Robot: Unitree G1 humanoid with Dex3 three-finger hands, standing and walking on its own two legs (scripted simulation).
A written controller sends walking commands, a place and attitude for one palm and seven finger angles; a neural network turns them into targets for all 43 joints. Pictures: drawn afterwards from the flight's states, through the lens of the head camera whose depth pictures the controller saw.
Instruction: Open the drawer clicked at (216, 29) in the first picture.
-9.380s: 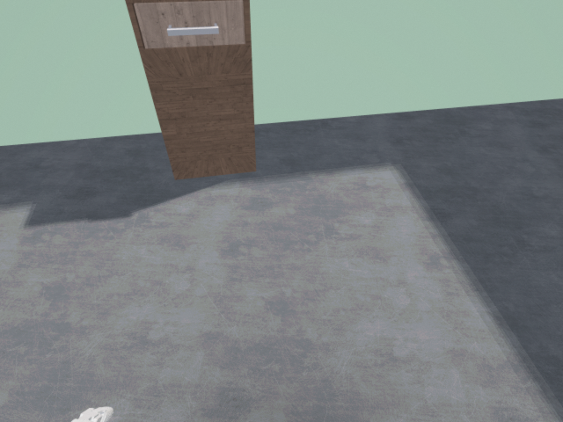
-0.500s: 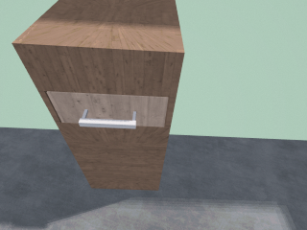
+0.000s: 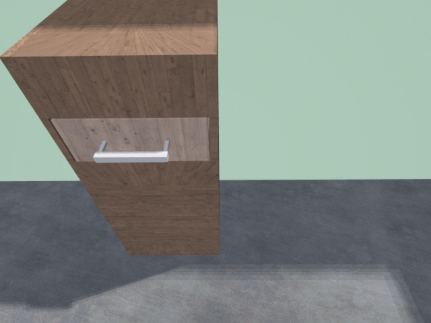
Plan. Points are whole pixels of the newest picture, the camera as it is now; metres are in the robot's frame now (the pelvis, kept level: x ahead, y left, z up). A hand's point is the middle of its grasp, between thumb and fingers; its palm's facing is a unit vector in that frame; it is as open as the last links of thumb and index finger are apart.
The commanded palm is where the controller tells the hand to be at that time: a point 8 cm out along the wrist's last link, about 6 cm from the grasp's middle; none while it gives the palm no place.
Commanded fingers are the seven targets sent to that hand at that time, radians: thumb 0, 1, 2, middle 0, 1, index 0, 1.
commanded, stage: come to a stop and stand still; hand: left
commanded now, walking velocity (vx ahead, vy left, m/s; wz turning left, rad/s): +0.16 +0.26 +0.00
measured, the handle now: (133, 150) +0.51 +0.25 -0.01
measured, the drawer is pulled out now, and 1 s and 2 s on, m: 0.00 0.00 0.00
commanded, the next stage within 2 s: look again from close up in 0.90 s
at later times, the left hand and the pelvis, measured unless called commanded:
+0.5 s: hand out of the picture -0.03 +0.23 -0.18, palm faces +0.09 -0.98 -0.20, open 7.4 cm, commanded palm none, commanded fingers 0.00 0.90 0.90 -0.20 -0.30 -0.20 -0.30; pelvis +0.00 +0.05 +0.01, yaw +1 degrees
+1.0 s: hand out of the picture +0.02 +0.21 -0.17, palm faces +0.04 -0.99 -0.17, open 7.3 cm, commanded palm none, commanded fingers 0.00 0.90 0.90 -0.20 -0.30 -0.20 -0.30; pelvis +0.03 +0.05 +0.01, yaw +1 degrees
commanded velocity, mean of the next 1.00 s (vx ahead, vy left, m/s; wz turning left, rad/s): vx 0.01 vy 0.03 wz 0.00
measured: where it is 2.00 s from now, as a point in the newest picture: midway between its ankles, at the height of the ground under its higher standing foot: outside the picture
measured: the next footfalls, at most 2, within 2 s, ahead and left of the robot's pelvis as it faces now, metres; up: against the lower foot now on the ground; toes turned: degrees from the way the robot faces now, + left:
left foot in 0.36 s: +0.03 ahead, +0.15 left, +0.00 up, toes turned +0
right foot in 0.60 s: +0.06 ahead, -0.05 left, +0.00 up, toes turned +2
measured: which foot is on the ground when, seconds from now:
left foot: up 0.00-0.34, down 0.36-1.00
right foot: down 0.00-0.36, up 0.38-0.58, down 0.60-1.00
